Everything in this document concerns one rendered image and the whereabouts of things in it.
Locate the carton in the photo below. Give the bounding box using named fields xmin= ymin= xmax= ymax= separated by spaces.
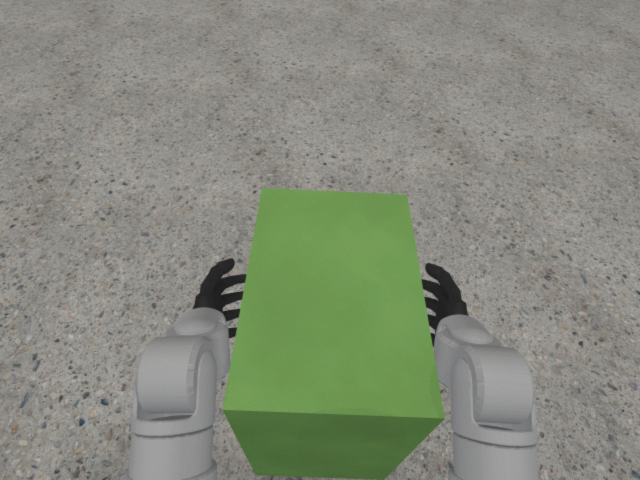
xmin=222 ymin=188 xmax=445 ymax=480

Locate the robot right hand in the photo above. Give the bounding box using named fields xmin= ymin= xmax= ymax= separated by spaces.
xmin=422 ymin=263 xmax=468 ymax=347

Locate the robot left hand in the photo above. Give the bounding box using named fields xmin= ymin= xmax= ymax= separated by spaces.
xmin=193 ymin=258 xmax=246 ymax=338

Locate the left robot forearm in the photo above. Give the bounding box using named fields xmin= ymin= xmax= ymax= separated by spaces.
xmin=120 ymin=307 xmax=231 ymax=480

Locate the right robot forearm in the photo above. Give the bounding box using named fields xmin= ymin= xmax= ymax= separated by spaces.
xmin=434 ymin=314 xmax=539 ymax=480

